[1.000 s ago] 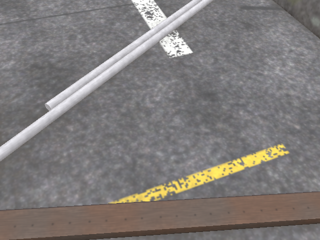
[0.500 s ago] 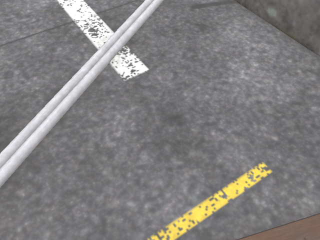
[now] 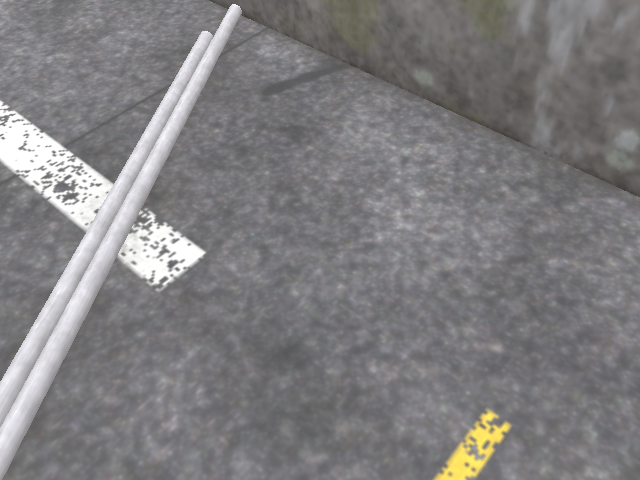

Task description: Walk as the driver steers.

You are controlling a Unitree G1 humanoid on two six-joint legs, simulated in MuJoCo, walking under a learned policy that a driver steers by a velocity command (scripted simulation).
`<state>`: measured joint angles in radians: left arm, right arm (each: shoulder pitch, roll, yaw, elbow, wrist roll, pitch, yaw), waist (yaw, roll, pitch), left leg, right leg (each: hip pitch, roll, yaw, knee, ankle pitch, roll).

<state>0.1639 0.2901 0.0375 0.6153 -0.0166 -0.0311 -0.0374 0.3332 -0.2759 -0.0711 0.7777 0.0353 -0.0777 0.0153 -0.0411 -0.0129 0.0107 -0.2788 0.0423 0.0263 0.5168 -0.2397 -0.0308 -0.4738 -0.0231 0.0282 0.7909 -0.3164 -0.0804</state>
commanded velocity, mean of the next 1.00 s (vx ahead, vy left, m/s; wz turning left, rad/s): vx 0.50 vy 0.00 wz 0.22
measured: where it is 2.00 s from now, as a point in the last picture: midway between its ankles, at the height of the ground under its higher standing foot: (238, 298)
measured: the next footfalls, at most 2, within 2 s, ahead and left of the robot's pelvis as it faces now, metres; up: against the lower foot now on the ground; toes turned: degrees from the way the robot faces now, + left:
right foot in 0.06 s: +0.13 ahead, -0.11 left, +0.00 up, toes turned +0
left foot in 0.58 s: +0.44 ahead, +0.17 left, -0.06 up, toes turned +16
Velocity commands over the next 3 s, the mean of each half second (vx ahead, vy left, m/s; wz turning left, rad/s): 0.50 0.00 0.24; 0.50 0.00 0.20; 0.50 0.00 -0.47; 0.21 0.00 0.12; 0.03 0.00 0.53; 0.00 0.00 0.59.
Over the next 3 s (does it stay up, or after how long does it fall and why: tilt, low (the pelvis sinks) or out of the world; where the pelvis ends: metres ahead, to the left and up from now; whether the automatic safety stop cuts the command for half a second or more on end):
stays up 1.01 0.25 -0.05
